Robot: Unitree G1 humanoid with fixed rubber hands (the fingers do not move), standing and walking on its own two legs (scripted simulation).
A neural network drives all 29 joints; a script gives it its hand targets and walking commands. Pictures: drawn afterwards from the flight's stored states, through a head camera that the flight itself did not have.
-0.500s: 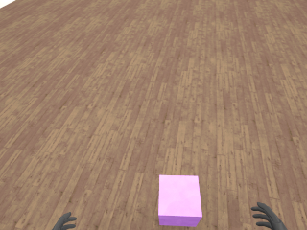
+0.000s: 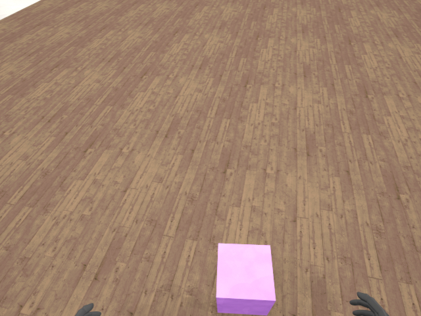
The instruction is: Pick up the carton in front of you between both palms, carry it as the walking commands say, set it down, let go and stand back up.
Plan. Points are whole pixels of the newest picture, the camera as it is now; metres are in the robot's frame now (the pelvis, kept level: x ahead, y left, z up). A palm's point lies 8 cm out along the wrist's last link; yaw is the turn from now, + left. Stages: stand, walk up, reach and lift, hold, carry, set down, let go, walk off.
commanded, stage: stand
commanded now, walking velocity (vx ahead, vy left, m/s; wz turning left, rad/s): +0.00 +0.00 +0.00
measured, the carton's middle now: (243, 280) +0.37 -0.09 -0.65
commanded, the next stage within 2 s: none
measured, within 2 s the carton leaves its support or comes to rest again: neither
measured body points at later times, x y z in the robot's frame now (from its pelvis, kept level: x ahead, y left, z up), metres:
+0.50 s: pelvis -0.01 +0.00 +0.00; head -0.02 +0.00 +0.45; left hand +0.09 +0.31 -0.11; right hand +0.09 -0.31 -0.11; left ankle -0.05 +0.13 -0.74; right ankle +0.00 -0.11 -0.74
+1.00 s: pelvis -0.02 +0.00 +0.00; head -0.02 -0.01 +0.45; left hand +0.08 +0.31 -0.11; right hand +0.07 -0.31 -0.11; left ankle -0.05 +0.13 -0.74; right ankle +0.00 -0.11 -0.74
